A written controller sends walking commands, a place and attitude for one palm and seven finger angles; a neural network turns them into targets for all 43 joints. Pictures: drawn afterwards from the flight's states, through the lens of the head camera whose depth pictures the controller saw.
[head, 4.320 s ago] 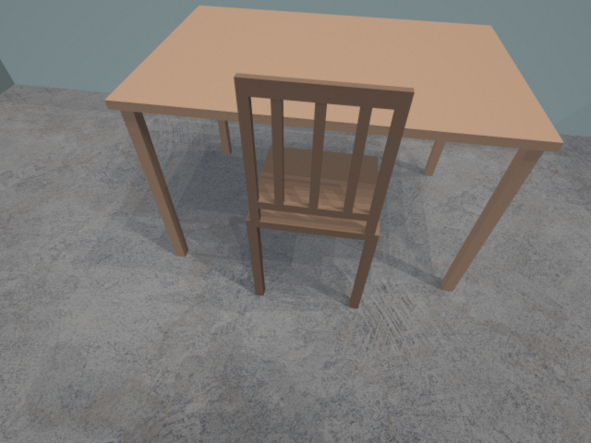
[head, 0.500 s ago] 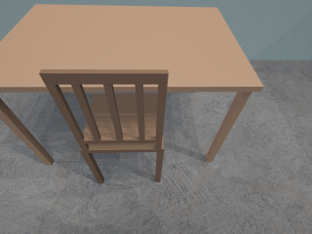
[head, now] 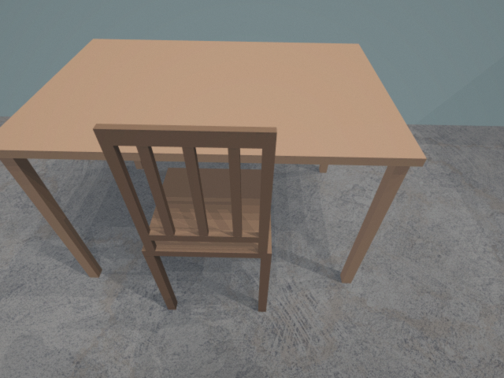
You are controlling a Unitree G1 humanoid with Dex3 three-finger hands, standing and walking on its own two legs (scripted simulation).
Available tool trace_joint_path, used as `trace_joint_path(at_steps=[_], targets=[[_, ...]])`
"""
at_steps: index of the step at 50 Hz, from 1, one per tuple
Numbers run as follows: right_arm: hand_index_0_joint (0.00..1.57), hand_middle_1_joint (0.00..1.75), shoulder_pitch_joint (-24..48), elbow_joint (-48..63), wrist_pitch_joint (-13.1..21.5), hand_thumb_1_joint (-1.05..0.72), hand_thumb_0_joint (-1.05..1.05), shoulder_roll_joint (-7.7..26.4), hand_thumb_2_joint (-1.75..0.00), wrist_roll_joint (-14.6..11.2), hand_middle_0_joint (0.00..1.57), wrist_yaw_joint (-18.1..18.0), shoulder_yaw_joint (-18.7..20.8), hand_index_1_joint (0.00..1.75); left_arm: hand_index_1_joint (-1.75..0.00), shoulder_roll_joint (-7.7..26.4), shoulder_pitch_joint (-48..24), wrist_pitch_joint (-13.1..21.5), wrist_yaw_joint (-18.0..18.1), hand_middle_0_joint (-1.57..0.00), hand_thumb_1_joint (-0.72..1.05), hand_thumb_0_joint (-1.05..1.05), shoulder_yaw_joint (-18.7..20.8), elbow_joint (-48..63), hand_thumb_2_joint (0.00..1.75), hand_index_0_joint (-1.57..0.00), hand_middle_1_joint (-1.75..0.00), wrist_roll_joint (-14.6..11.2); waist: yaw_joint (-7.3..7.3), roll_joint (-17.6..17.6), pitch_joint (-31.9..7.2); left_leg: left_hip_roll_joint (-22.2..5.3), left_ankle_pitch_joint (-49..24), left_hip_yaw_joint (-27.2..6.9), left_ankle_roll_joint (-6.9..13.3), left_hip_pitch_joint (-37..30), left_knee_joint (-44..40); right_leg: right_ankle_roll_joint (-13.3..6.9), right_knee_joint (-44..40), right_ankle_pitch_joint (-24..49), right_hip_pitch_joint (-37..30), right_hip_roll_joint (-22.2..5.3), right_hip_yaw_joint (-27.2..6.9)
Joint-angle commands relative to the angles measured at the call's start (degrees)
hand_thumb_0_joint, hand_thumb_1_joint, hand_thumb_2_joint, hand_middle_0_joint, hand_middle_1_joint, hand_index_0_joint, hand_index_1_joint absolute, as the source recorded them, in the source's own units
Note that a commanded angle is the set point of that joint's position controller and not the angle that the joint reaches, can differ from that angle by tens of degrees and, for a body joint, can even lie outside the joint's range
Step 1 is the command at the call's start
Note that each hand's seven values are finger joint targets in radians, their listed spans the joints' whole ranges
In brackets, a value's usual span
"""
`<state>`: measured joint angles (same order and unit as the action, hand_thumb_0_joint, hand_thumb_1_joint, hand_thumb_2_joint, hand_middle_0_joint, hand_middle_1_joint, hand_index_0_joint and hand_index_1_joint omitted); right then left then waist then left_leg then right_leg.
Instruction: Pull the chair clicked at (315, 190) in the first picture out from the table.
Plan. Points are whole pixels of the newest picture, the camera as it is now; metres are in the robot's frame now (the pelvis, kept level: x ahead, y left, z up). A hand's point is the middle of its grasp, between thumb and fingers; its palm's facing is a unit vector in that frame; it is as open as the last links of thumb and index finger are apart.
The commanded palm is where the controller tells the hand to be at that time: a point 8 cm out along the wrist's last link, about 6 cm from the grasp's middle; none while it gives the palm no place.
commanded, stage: look again from close up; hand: left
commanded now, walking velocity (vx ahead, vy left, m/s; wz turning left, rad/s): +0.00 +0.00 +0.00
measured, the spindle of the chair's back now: (197, 195) +0.55 +0.17 -0.09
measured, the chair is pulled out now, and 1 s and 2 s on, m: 0.00 0.00 0.00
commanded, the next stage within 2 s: none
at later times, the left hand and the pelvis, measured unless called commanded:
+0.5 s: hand out of the picture -0.03 +0.17 -0.18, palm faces +0.04 -0.99 -0.15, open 7.4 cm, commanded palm none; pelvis -0.01 +0.02 +0.00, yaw +0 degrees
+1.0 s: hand out of the picture -0.03 +0.18 -0.18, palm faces +0.04 -0.99 -0.15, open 7.4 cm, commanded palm none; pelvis +0.00 +0.03 +0.00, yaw +0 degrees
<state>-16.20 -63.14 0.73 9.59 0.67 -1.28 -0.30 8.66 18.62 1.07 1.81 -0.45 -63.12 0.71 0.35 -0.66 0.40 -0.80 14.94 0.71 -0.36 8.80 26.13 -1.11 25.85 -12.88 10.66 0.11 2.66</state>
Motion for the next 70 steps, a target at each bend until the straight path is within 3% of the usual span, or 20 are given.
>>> trace_joint_path(at_steps=[1, 10, 18, 26, 58, 70], targets=[[0.2, 0.3, -3.5, 0.8, 0.6, -0.9, 0.0, 4.0, -0.9, -0.1, 0.2, -0.1, 0.5, 0.3, -0.3, 6.0, 2.5, 1.2, 0.4, -0.2, 0.9, 0.0, 1.0, 2.2, 0.9, -0.2, -0.3, -0.3, 0.44, 1.5, 5.2, -3.0, -1.7, -3.0, 1.2, 3.8, -5.6, -1.0, -8.4, -2.8, 2.7, -6.3, -8.0], [0.2, 0.3, -5.6, -0.7, 0.6, -0.9, 0.0, 3.1, -0.9, -0.2, 0.2, -0.2, 0.4, 0.3, -0.3, 4.6, 5.1, 1.0, 0.5, -0.2, 0.9, 0.0, 0.8, 1.2, 0.9, -0.2, -0.3, -0.2, 0.16, 0.9, 6.2, -3.1, 1.7, -3.9, 1.5, 6.4, -7.1, -0.7, -8.1, -5.5, 2.9, -5.9, -6.9], [0.2, 0.3, -6.6, -1.4, 1.3, -0.9, 0.0, 2.2, -0.9, -0.3, 0.2, -0.4, 0.3, 0.3, -0.3, 3.0, 6.7, 1.0, 0.7, -0.2, 0.9, 0.0, 0.6, 0.7, 0.9, -0.2, -0.3, -0.2, -0.46, 0.3, 4.8, -3.8, -0.4, -4.7, 2.0, 7.3, -7.9, -0.7, -5.4, 0.6, 0.5, -5.9, -5.6], [0.2, 0.3, -6.7, -1.4, 1.2, -0.9, 0.0, 1.8, -0.9, -0.3, 0.2, -0.4, 0.4, 0.3, -0.3, 2.5, 6.9, 0.8, 0.8, -0.2, 0.9, 0.0, 0.7, 0.9, 0.9, -0.2, -0.3, 0.0, -0.63, -0.1, 6.7, -3.8, 1.7, -5.2, 2.2, 8.9, -8.6, -0.6, -4.7, 0.6, 1.3, -5.8, -5.0], [0.2, 0.3, -5.6, -1.7, 1.5, -0.9, 0.0, 1.5, -0.9, -0.4, 0.2, -0.6, 0.5, 0.3, -0.3, 2.0, 7.4, 0.9, 0.9, -0.2, 0.9, 0.0, 0.8, 0.6, 0.9, -0.2, -0.3, 0.2, -0.56, 1.0, 4.2, -3.9, -5.1, -4.5, 2.5, 4.6, -7.9, -0.2, -4.4, 6.1, 0.1, -6.1, -5.0], [0.2, 0.3, -5.5, -1.8, 1.2, -0.9, 0.0, 1.4, -0.9, -0.4, 0.2, -0.6, 0.5, 0.3, -0.3, 1.9, 7.6, 0.8, 0.8, -0.2, 0.9, 0.0, 0.8, 0.6, 0.9, -0.2, -0.3, 0.2, -0.66, 0.6, 6.1, -3.6, -2.2, -4.7, 2.3, 5.6, -8.4, -0.2, -5.4, 3.5, 1.2, -6.0, -5.1]])
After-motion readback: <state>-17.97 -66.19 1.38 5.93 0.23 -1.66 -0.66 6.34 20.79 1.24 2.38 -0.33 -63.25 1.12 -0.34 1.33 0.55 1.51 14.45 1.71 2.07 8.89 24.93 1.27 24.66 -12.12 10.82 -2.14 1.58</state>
